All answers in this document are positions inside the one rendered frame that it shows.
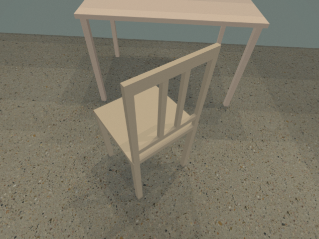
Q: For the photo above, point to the chair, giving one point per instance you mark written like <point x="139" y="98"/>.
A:
<point x="145" y="120"/>

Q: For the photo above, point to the table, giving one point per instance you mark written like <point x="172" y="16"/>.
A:
<point x="235" y="13"/>

